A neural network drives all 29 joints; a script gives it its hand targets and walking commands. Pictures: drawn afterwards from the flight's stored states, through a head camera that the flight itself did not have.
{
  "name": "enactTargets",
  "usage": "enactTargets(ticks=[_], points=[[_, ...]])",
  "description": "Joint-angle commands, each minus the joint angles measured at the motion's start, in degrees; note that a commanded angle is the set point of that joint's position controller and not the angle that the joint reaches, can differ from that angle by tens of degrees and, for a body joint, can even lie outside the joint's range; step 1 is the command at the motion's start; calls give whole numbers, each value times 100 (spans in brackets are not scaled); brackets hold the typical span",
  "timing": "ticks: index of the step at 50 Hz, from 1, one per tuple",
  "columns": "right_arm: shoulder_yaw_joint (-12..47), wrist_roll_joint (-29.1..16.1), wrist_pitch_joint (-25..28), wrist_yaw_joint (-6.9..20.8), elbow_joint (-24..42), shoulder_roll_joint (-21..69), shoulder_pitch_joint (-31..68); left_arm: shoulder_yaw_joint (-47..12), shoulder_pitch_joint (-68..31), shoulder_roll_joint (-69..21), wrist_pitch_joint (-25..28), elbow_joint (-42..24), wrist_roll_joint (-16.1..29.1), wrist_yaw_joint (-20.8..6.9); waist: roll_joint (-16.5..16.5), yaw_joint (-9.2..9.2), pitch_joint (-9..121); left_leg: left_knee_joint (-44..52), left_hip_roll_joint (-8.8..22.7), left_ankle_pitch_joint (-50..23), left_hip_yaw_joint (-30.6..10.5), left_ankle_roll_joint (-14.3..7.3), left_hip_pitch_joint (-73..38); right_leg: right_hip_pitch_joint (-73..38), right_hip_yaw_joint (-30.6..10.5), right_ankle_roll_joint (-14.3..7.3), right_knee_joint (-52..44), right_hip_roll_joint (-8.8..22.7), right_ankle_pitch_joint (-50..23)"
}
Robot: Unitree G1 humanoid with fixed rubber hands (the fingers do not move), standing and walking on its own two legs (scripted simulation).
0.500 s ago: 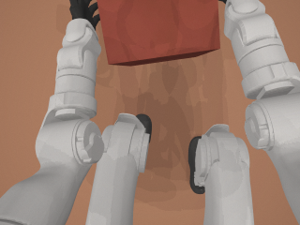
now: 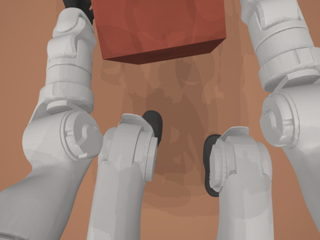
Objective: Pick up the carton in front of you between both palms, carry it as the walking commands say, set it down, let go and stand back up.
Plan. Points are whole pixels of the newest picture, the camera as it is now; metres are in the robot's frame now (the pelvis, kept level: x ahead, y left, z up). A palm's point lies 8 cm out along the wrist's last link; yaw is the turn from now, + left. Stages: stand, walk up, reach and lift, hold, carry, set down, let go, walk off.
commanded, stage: set down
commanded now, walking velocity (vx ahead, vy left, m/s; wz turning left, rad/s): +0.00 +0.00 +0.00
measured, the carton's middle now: (162, 7) +0.54 +0.09 -0.25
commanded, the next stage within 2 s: let go in 1.66 s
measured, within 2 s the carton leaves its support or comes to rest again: neither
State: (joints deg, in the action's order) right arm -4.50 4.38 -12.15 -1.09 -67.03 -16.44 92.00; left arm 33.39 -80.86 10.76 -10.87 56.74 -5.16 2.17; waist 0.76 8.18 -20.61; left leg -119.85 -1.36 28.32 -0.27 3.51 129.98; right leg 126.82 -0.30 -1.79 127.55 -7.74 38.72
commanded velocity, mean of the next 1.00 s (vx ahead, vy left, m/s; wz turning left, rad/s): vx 0.00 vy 0.00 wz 0.00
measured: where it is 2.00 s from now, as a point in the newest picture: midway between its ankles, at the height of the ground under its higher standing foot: (181, 162)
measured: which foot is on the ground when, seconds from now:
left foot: down 0.00-1.00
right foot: down 0.00-1.00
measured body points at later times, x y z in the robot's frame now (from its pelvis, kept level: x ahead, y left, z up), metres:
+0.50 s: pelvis +0.00 +0.00 -0.01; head +0.37 -0.02 +0.23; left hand +0.50 +0.24 -0.19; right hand +0.59 -0.09 -0.20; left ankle +0.14 +0.13 -0.35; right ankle +0.08 -0.09 -0.35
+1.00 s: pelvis +0.00 +0.01 +0.05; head +0.34 +0.03 +0.34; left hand +0.51 +0.27 -0.06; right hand +0.62 -0.10 -0.06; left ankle +0.14 +0.13 -0.35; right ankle +0.08 -0.09 -0.35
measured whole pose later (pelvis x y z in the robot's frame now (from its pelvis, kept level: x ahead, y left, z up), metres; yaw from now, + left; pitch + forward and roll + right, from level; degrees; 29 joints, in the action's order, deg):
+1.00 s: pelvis +0.00 +0.01 +0.05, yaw +1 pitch +42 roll +1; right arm -4.4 -2.4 -13.1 -1.2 -65.5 -25.7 88.2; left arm 20.5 -73.2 11.3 -11.3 48.3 7.5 9.2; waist -1.9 9.1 -9.5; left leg -109.2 -2.8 25.1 -0.2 1.6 125.8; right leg 120.9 -0.3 -0.9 116.4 -4.5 37.1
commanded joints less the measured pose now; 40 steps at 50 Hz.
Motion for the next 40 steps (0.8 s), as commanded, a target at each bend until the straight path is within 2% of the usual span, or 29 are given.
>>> enactTargets(ticks=[1,3,8,13,15,17,18,20,21,25,28,30,32,34,35,37,40], points=[[521,-59,327,839,484,3801,1635,-1436,-2307,-4099,65,-101,328,-1178,-957,-145,4725,138,-261,-1733,251,-185,-2321,-1794,-361,-29,-1421,188,-2152],[446,52,309,828,379,3844,1446,-1493,-2321,-4031,94,-146,372,-1181,-949,-261,4663,103,-260,-1823,213,-176,-2301,-1786,-386,-42,-1378,181,-2330],[308,283,240,846,266,3568,1302,-1242,-2077,-3742,64,0,264,-1179,-997,-285,4309,95,-277,-1536,207,-172,-2027,-1687,-442,-64,-1386,206,-2072],[216,379,229,760,263,2932,1446,-949,-1912,-3192,119,105,225,-1018,-996,-183,4304,76,-221,-1266,292,-118,-2057,-1878,-476,-16,-1381,248,-1738],[149,380,310,558,342,1997,1361,-610,-1521,-2312,238,157,165,-769,-1011,-88,4435,59,-167,-1325,343,-72,-2229,-2033,-476,74,-1378,305,-1747],[156,318,444,142,451,253,1171,-197,-863,-574,499,336,133,-297,-1013,8,4684,53,-91,-1459,398,-17,-2461,-2241,-455,216,-1372,412,-1824],[79,195,519,-109,531,-786,1096,-110,-660,444,642,390,174,-23,-970,70,4898,60,-41,-1559,422,20,-2609,-2315,-463,270,-1352,465,-1883],[345,-251,586,-294,655,-1216,1669,-248,-840,1000,849,441,434,230,-938,315,5351,52,27,-1928,400,34,-2753,-2473,-508,302,-1292,508,-2064],[454,-431,591,-315,626,-1314,1791,-322,-928,1081,913,436,587,282,-961,365,5388,47,51,-1999,388,10,-2753,-2495,-539,302,-1288,547,-2084],[807,-1035,558,-226,386,-1276,1992,-771,-1408,1217,1025,328,1116,334,-1185,483,5491,72,131,-1978,329,-134,-2879,-2370,-599,256,-1299,678,-1836],[1193,-1436,557,-92,587,-1188,2185,-1025,-1426,1309,1003,208,1391,367,-1415,609,5983,104,179,-2179,289,-228,-3126,-2530,-530,247,-1262,706,-1917],[1424,-1691,556,-49,913,-1218,2255,-1169,-1279,1379,962,-24,1505,437,-1373,771,6741,116,166,-2673,296,-283,-3740,-2767,-452,268,-1199,672,-2249],[1519,-1879,534,-81,1294,-1392,2166,-1261,-1153,1510,896,-523,1549,568,-1237,943,7941,179,106,-3349,308,-315,-4719,-3143,-325,304,-1141,595,-2594],[1435,-1887,432,-141,1477,-1591,1938,-1322,-921,1554,749,-969,1521,681,-1085,1019,8901,330,37,-3759,333,-314,-5578,-3303,-164,316,-1186,490,-2608],[1350,-1815,345,-161,1433,-1646,1803,-1328,-768,1503,635,-1088,1502,719,-1036,990,9044,451,12,-3735,336,-309,-5800,-3225,-75,308,-1267,443,-2431],[1061,-1538,164,-167,1295,-1709,1583,-1310,-500,1301,399,-1277,1485,765,-1080,780,8846,708,-38,-3298,324,-307,-5891,-2894,92,278,-1510,382,-1894],[426,-984,-6,-143,1029,-1825,1372,-1371,-432,813,131,-1492,1449,774,-1101,242,8028,1103,-92,-2301,286,-268,-5527,-2295,234,184,-2003,363,-1057]])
